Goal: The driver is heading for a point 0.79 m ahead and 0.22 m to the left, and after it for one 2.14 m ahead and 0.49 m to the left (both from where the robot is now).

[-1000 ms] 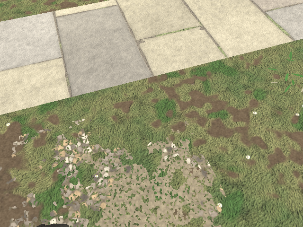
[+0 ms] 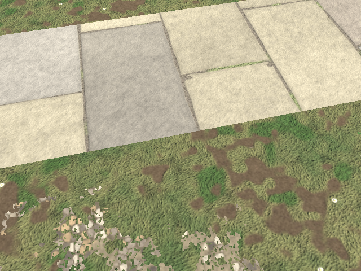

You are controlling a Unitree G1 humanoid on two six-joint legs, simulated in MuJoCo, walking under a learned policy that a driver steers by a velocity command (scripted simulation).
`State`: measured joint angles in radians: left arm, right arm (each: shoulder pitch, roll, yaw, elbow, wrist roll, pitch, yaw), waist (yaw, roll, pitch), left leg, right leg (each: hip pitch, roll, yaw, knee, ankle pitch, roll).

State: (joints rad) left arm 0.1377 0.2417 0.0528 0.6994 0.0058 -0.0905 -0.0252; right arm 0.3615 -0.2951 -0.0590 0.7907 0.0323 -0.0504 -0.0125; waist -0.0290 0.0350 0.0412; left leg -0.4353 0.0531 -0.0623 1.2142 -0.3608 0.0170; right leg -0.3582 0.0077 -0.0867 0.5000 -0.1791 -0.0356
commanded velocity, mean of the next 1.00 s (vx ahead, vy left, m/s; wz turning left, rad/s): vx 0.48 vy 0.00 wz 0.46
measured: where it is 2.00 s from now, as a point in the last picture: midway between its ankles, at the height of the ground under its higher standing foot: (142, 217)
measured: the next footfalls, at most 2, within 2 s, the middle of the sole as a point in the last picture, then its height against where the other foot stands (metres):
left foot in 0.38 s outside the picture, level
right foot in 0.88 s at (163, 205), level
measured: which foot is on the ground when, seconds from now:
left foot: up 0.00-0.36, down 0.38-0.90, up 0.92-1.00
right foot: down 0.00-0.38, up 0.40-0.86, down 0.88-1.00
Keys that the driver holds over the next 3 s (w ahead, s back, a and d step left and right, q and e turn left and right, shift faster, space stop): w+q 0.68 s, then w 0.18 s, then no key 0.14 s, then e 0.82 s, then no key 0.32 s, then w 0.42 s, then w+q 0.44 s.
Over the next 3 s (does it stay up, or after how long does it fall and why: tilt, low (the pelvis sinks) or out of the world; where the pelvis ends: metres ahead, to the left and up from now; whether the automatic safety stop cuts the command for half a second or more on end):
stays up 0.96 0.14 -0.02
